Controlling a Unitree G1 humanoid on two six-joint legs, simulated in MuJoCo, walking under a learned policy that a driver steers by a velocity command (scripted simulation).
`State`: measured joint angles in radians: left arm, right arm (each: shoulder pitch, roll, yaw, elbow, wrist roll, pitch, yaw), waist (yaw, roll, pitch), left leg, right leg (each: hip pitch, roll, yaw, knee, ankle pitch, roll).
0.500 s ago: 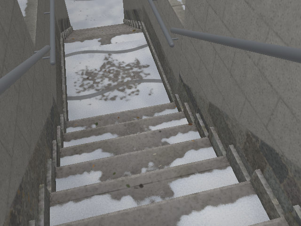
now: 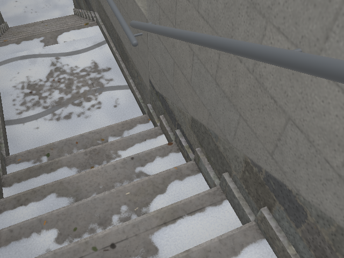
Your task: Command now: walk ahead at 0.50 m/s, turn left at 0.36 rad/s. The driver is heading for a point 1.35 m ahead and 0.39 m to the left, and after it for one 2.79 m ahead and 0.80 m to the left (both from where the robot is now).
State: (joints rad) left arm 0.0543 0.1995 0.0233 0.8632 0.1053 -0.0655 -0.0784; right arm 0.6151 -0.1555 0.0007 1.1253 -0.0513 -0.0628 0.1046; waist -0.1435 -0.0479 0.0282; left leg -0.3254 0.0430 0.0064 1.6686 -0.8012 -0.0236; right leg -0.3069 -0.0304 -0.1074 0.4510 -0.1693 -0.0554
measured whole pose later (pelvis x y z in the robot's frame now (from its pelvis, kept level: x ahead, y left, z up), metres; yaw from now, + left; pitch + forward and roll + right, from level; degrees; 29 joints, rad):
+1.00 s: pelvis +0.53 +0.15 -0.33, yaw +25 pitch +2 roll +0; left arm 0.28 0.25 0.03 0.96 0.08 -0.08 -0.09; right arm 0.45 -0.23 0.00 0.98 -0.08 -0.07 0.10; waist -0.03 0.01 -0.05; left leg -0.62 -0.04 -0.10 1.94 -0.69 0.02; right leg -0.40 0.03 -0.05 0.63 -0.27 -0.08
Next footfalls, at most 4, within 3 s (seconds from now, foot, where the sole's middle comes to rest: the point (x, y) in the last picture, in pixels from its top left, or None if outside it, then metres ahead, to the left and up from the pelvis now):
0.46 left None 0.31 0.24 -0.93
0.90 right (133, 246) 0.64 0.10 -1.09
1.42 left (81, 223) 0.85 0.37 -1.24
2.00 right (118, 178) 1.20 0.18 -1.39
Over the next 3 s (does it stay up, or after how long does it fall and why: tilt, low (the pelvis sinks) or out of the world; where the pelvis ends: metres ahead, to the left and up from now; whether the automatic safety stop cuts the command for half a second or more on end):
stays up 1.43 0.35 -0.80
